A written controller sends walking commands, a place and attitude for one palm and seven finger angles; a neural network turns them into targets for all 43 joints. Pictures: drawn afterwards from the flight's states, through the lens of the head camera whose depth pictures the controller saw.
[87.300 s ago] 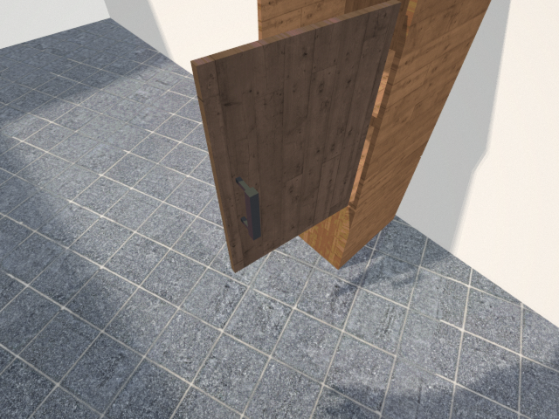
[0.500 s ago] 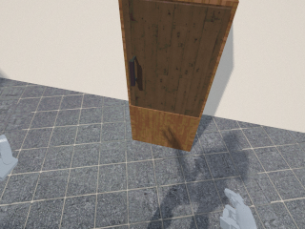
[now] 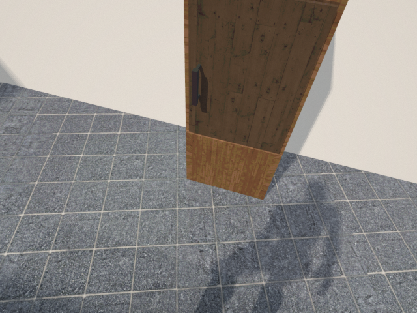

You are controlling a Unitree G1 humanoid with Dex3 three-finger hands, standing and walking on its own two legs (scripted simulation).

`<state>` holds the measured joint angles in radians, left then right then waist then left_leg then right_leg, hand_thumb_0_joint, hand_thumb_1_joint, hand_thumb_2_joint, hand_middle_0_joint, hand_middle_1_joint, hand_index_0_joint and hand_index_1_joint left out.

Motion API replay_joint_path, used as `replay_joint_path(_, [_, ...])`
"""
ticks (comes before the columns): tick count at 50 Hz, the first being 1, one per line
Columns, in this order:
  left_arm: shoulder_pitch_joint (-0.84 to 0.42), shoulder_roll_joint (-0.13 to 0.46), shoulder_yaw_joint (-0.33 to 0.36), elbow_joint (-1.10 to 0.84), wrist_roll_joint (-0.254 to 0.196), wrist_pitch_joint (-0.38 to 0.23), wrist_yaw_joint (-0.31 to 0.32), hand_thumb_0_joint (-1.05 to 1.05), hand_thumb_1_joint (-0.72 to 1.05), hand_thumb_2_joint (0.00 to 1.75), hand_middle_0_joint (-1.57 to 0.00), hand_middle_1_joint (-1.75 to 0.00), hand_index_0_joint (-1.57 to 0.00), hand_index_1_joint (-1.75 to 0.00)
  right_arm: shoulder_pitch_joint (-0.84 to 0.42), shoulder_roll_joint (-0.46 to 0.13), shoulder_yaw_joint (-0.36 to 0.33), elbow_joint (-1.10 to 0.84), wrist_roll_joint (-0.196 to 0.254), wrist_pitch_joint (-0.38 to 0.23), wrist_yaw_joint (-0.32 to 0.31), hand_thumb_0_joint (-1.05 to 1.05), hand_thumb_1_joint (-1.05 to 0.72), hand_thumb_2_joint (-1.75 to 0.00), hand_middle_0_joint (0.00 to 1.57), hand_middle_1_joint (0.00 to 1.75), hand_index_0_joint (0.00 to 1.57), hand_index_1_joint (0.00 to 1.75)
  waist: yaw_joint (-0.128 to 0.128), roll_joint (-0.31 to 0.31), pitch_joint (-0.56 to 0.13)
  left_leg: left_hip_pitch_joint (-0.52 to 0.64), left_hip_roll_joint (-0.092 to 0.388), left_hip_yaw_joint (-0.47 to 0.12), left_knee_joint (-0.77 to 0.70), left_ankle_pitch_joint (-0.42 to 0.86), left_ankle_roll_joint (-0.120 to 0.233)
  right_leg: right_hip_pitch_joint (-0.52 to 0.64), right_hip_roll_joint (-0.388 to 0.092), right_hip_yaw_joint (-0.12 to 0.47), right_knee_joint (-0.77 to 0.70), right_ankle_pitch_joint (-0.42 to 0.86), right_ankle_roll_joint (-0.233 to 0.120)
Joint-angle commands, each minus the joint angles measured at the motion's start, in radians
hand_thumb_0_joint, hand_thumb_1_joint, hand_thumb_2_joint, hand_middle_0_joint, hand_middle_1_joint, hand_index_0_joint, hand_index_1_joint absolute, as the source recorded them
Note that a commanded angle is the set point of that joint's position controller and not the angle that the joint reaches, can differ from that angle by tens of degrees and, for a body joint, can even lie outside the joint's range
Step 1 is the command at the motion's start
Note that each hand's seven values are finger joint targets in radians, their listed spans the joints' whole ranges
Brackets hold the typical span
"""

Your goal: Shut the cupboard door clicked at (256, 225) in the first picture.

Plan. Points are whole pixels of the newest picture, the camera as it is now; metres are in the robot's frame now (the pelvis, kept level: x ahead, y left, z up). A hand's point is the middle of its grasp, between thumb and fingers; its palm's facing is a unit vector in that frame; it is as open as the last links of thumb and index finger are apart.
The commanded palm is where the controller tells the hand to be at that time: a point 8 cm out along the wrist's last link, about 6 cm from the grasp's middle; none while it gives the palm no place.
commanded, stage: let the arm hang, fingers relaxed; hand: left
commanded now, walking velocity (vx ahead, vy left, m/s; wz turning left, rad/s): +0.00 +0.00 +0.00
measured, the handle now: (196, 85) +0.88 +0.09 -0.07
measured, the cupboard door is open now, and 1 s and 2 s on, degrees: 0 0 0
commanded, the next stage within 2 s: look to check the result in 0.62 s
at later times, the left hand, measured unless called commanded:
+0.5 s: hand out of the picture +0.00 +0.17 -0.18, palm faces +0.00 -0.99 -0.15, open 7.4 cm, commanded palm none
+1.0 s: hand out of the picture -0.01 +0.18 -0.17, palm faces +0.00 -0.98 -0.18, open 7.4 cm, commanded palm none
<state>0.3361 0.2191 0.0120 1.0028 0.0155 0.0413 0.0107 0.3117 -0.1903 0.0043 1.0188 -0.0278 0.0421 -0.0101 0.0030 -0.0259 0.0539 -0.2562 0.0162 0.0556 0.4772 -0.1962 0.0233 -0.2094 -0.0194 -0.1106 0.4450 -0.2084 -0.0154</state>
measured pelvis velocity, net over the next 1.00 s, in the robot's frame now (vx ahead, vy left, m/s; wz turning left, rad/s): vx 0.01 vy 0.01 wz -0.03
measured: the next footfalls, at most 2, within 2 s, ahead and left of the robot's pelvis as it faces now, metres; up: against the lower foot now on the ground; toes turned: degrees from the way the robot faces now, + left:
none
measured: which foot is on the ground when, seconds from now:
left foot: down 0.00-1.00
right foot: down 0.00-1.00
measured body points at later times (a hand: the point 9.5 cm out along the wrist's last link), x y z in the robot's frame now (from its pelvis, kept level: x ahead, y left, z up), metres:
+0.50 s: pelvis +0.00 +0.01 +0.00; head -0.01 +0.02 +0.45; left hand +0.00 +0.22 -0.16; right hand -0.02 -0.20 -0.16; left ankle +0.04 +0.10 -0.74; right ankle +0.02 -0.11 -0.74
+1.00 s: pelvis +0.01 +0.01 +0.00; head +0.02 +0.01 +0.45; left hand -0.01 +0.23 -0.16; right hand -0.01 -0.21 -0.16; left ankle +0.04 +0.10 -0.74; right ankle +0.02 -0.11 -0.74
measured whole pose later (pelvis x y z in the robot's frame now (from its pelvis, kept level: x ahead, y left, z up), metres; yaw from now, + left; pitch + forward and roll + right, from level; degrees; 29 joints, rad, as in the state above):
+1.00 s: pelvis +0.01 +0.01 +0.00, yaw -2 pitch -2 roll +0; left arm 0.32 0.15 0.01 1.14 0.01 0.01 0.03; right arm 0.31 -0.13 -0.01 1.12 -0.02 0.00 -0.03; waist 0.00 0.00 0.04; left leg -0.19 0.00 0.10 0.40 -0.18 0.04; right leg -0.17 -0.03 -0.07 0.41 -0.20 0.00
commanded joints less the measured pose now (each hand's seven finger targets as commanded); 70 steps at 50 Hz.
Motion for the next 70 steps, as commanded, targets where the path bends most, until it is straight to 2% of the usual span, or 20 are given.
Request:
replay_joint_path(1, [0.008,0.094,0.025,0.001,0.002,-0.04,0.006,0.0,0.9,0.9,-0.2,-0.3,-0.2,-0.3,0.016,-0.113,-0.028,-0.033,0.007,-0.034,-0.011,0.0,-0.9,-0.9,0.2,0.3,0.2,0.3,-0.008,0.04,0.003,-0.04,0.078,-0.124,-0.169,-0.176,0.013,0.004,-0.086,0.143,-0.143,-0.138,-0.034])
replay_joint_path(3, [0.014,0.087,0.021,0.03,0.001,-0.041,0.008,0.0,0.9,0.9,-0.2,-0.3,-0.2,-0.3,0.036,-0.107,-0.027,-0.01,0.008,-0.035,-0.013,0.0,-0.9,-0.9,0.2,0.3,0.2,0.3,-0.011,0.004,0.012,-0.013,0.076,-0.116,-0.161,-0.151,0.014,-0.022,-0.089,0.146,-0.15,-0.147,-0.033])
replay_joint_path(8, [0.033,0.063,0.018,0.074,-0.001,-0.043,0.015,0.0,0.9,0.9,-0.2,-0.3,-0.2,-0.3,0.067,-0.084,-0.023,0.033,0.01,-0.039,-0.017,0.0,-0.9,-0.9,0.2,0.3,0.2,0.3,-0.012,-0.021,0.019,0.01,0.083,-0.112,-0.173,-0.12,0.017,-0.034,-0.087,0.137,-0.142,-0.128,-0.028])
replay_joint_path(10, [0.045,0.061,0.017,0.083,0.001,-0.041,0.017,0.0,0.9,0.9,-0.2,-0.3,-0.2,-0.3,0.067,-0.081,-0.023,0.041,0.012,-0.039,-0.018,0.0,-0.9,-0.9,0.2,0.3,0.2,0.3,-0.007,-0.007,0.048,-0.002,0.085,-0.115,-0.187,-0.129,0.02,-0.039,-0.08,0.136,-0.138,-0.116,-0.026])
replay_joint_path(15, [0.062,0.042,0.015,0.099,0.003,-0.04,0.022,0.0,0.9,0.9,-0.2,-0.3,-0.2,-0.3,0.076,-0.056,-0.021,0.06,0.012,-0.04,-0.019,0.0,-0.9,-0.9,0.2,0.3,0.2,0.3,-0.004,0.008,0.069,-0.02,0.084,-0.113,-0.203,-0.142,0.018,-0.033,-0.076,0.132,-0.129,-0.096,-0.018])
replay_joint_path(18, [0.063,0.022,0.014,0.105,0.003,-0.038,0.023,0.0,0.9,0.9,-0.2,-0.3,-0.2,-0.3,0.078,-0.038,-0.019,0.068,0.009,-0.041,-0.021,0.0,-0.9,-0.9,0.2,0.3,0.2,0.3,-0.004,0.04,0.078,-0.034,0.083,-0.118,-0.221,-0.166,0.016,-0.033,-0.073,0.13,-0.122,-0.089,-0.016])
replay_joint_path(21, [0.069,0.018,0.015,0.107,0.004,-0.041,0.024,0.0,0.9,0.9,-0.2,-0.3,-0.2,-0.3,0.076,-0.033,-0.021,0.068,0.011,-0.044,-0.021,0.0,-0.9,-0.9,0.2,0.3,0.2,0.3,-0.002,0.043,0.058,-0.029,0.082,-0.112,-0.215,-0.143,0.016,-0.014,-0.076,0.128,-0.118,-0.056,-0.016])
replay_joint_path(29, [0.069,0.002,0.016,0.112,0.003,-0.044,0.024,0.0,0.9,0.9,-0.2,-0.3,-0.2,-0.3,0.08,-0.023,-0.021,0.071,0.011,-0.046,-0.025,0.0,-0.9,-0.9,0.2,0.3,0.2,0.3,-0.006,0.049,0.069,-0.013,0.076,-0.104,-0.209,-0.121,0.013,-0.022,-0.078,0.131,-0.126,-0.047,-0.016])
replay_joint_path(33, [0.067,0.0,0.017,0.115,0.003,-0.046,0.024,0.0,0.9,0.9,-0.2,-0.3,-0.2,-0.3,0.089,-0.025,-0.023,0.071,0.011,-0.048,-0.026,0.0,-0.9,-0.9,0.2,0.3,0.2,0.3,-0.008,0.05,0.052,0.002,0.079,-0.1,-0.206,-0.108,0.012,-0.015,-0.078,0.128,-0.125,-0.035,-0.016])
replay_joint_path(38, [0.064,0.004,0.016,0.117,0.002,-0.049,0.024,0.0,0.9,0.9,-0.2,-0.3,-0.2,-0.3,0.09,-0.031,-0.024,0.071,0.013,-0.048,-0.026,0.0,-0.9,-0.9,0.2,0.3,0.2,0.3,-0.012,0.016,0.049,0.022,0.08,-0.096,-0.195,-0.083,0.013,-0.022,-0.08,0.135,-0.131,-0.038,-0.018])
replay_joint_path(43, [0.061,0.012,0.016,0.119,0.001,-0.049,0.024,0.0,0.9,0.9,-0.2,-0.3,-0.2,-0.3,0.078,-0.04,-0.024,0.075,0.014,-0.048,-0.026,0.0,-0.9,-0.9,0.2,0.3,0.2,0.3,-0.01,0.033,0.047,0.032,0.08,-0.096,-0.194,-0.073,0.014,-0.018,-0.082,0.136,-0.133,-0.035,-0.019])
replay_joint_path(51, [0.043,0.035,0.02,0.117,0.002,-0.054,0.023,0.0,0.9,0.9,-0.2,-0.3,-0.2,-0.3,0.057,-0.06,-0.027,0.075,0.015,-0.053,-0.026,0.0,-0.9,-0.9,0.2,0.3,0.2,0.3,-0.01,0.011,0.034,0.055,0.085,-0.092,-0.187,-0.017,0.015,0.0,-0.087,0.138,-0.137,-0.005,-0.021])
replay_joint_path(56, [0.025,0.048,0.021,0.116,0.002,-0.053,0.023,0.0,0.9,0.9,-0.2,-0.3,-0.2,-0.3,0.036,-0.073,-0.026,0.076,0.015,-0.056,-0.025,0.0,-0.9,-0.9,0.2,0.3,0.2,0.3,-0.007,0.034,0.043,0.056,0.089,-0.096,-0.197,0.001,0.014,0.011,-0.088,0.135,-0.138,0.014,-0.019])
replay_joint_path(63, [0.002,0.064,0.022,0.111,0.002,-0.054,0.02,0.0,0.9,0.9,-0.2,-0.3,-0.2,-0.3,0.013,-0.093,-0.028,0.075,0.014,-0.057,-0.024,0.0,-0.9,-0.9,0.2,0.3,0.2,0.3,-0.007,0.037,0.042,0.064,0.087,-0.097,-0.205,0.006,0.011,0.024,-0.09,0.139,-0.146,0.021,-0.018])
replay_joint_path(70, [-0.019,0.097,0.025,0.102,0.002,-0.06,0.018,0.0,0.9,0.9,-0.2,-0.3,-0.2,-0.3,-0.012,-0.126,-0.031,0.069,0.016,-0.059,-0.021,0.0,-0.9,-0.9,0.2,0.3,0.2,0.3,-0.005,0.013,0.016,0.088,0.089,-0.097,-0.191,0.055,0.011,0.043,-0.095,0.138,-0.154,0.041,-0.021])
